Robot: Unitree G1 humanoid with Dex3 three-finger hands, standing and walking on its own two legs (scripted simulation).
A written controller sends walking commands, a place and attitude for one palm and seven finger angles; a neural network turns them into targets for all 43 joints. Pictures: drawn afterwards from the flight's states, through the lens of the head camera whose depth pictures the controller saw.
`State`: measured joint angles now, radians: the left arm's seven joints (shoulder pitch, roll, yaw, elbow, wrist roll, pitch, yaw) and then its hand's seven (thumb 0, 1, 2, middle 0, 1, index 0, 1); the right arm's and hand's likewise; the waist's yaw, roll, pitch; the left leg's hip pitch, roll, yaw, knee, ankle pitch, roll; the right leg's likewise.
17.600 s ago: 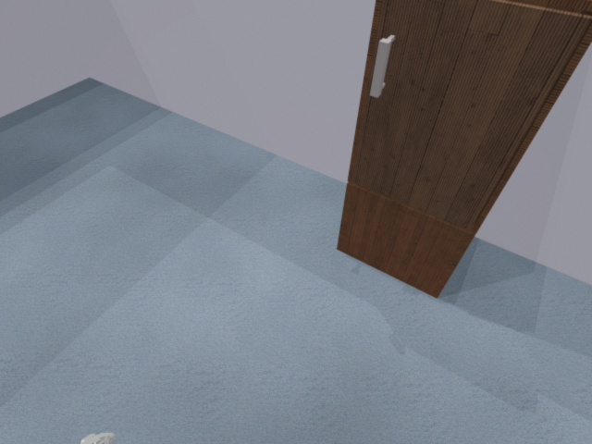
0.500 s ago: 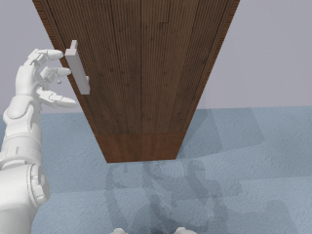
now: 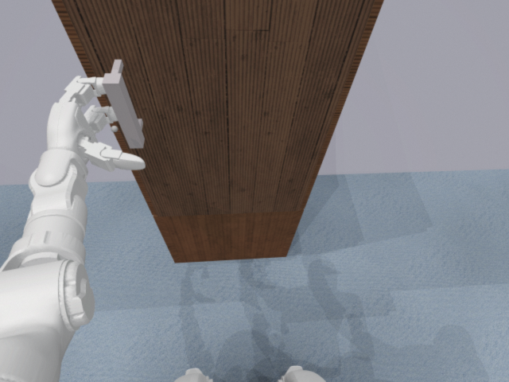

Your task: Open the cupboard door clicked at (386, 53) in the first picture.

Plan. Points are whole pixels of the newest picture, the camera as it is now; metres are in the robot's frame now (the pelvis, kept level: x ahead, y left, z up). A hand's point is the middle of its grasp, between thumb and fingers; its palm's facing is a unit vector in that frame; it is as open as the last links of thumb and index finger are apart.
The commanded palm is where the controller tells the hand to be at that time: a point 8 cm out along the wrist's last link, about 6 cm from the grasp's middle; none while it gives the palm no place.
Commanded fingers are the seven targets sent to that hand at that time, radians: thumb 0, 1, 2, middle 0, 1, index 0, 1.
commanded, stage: slide the fingers in behind the handle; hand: left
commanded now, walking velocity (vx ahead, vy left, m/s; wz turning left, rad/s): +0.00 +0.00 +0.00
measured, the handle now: (127, 106) +0.53 +0.18 +0.11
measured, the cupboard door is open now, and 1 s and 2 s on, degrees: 0 0 1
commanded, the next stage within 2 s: close the thumb around the handle in 1.14 s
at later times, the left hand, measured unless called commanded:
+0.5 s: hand (139, 128) +0.48 +0.16 +0.11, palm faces +0.03 -1.00 +0.00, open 13.9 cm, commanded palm +0.46 +0.20 +0.11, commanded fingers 0.00 -0.50 0.30 -0.30 -1.20 -0.30 -1.20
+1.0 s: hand (142, 128) +0.48 +0.16 +0.11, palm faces +0.06 -1.00 -0.01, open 13.9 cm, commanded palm +0.46 +0.18 +0.11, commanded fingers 0.00 -0.50 0.30 -0.30 -1.20 -0.30 -1.20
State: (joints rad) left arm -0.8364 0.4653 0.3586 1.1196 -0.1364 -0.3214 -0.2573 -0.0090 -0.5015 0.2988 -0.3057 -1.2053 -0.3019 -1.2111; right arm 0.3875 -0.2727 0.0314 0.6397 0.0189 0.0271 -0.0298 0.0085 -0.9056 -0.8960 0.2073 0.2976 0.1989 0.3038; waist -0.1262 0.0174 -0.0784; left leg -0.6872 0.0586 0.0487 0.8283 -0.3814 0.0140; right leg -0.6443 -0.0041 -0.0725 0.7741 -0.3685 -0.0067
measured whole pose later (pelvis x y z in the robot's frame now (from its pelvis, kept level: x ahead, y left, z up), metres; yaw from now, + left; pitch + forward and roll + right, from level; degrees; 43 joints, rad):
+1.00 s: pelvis +0.00 -0.01 +0.00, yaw +2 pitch +14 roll -1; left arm -0.86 0.34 0.23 1.11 -0.15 -0.35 -0.10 -0.01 -0.50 0.30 -0.31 -1.23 -0.30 -1.25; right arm 0.38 -0.26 0.01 0.70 0.01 -0.01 0.00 0.01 -0.91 -0.90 0.21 0.30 0.20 0.30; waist -0.09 0.03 -0.08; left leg -0.69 0.05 0.02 0.82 -0.38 0.00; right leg -0.64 -0.01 -0.10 0.79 -0.39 -0.02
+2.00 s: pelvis +0.01 -0.01 +0.00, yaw +1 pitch +13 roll -1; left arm -0.80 0.32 0.24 1.05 -0.15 -0.34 -0.11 0.01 0.76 0.83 -0.35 -1.35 -0.35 -1.35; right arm 0.36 -0.26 0.01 0.68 0.01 0.00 0.00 0.01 -0.91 -0.90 0.21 0.30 0.20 0.30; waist -0.09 0.03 -0.09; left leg -0.65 0.05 0.03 0.81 -0.38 0.01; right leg -0.61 -0.01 -0.08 0.77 -0.39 -0.01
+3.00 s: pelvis +0.02 -0.03 +0.02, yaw +3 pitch +1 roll +0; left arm 0.19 -0.07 -0.25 -0.13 0.04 0.04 0.52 0.03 0.69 0.75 -0.33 -1.33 -0.37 -1.34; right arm 0.15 -0.17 0.03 0.55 -0.04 0.10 0.01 0.01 -0.91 -0.90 0.21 0.30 0.20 0.30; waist 0.00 0.04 -0.06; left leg -0.34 0.05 0.00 0.68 -0.36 -0.03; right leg -0.30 0.00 -0.11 0.68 -0.40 -0.04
